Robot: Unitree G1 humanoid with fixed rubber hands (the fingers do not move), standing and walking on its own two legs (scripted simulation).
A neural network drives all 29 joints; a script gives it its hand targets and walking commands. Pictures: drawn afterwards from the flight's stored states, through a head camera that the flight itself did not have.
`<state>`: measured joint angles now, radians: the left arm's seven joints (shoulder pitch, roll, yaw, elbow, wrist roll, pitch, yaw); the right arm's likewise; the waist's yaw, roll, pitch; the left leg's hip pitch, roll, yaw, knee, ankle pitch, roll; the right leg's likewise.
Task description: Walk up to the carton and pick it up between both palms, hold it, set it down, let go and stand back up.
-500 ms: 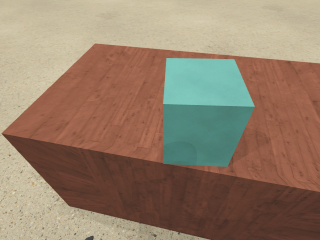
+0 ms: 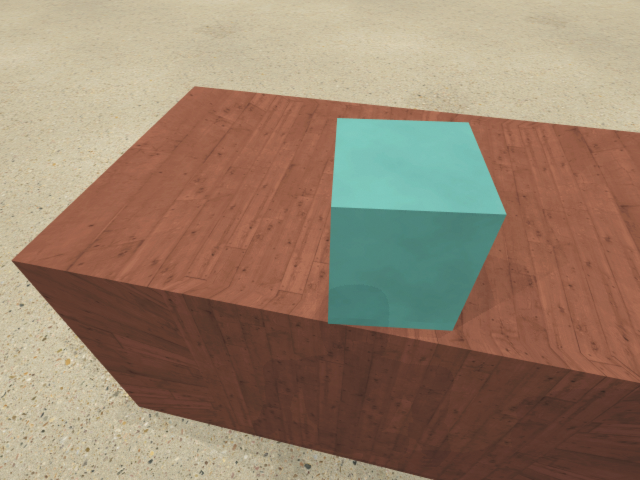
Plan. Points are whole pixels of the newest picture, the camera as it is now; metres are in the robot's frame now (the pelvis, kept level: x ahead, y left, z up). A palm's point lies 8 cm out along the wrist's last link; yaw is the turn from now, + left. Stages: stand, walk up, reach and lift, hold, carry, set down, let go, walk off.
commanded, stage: walk up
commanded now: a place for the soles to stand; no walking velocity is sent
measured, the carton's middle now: (395, 226) +0.48 -0.11 +0.06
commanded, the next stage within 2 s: none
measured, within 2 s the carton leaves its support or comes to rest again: neither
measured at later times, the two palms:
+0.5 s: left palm out of the picture +0.13 +0.18 -0.15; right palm out of the picture -0.01 -0.34 -0.16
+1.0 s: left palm out of the picture +0.06 +0.09 -0.14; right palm out of the picture +0.05 -0.37 -0.13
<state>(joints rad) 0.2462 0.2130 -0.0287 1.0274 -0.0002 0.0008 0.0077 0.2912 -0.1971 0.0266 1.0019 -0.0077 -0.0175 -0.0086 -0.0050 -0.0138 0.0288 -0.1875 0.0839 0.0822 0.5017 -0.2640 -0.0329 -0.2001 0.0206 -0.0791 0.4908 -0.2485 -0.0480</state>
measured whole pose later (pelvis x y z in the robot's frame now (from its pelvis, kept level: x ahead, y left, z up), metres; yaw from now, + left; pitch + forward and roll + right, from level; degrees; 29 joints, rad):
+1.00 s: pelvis -0.01 -0.14 -0.01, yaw +0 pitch -3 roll +0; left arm 0.21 0.20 -0.03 0.93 0.00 0.01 0.01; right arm 0.27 -0.17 0.00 0.87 0.00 -0.01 0.00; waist 0.00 -0.02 0.05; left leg -0.24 0.00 0.00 0.62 -0.32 0.00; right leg -0.30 -0.04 -0.14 0.61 -0.26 -0.04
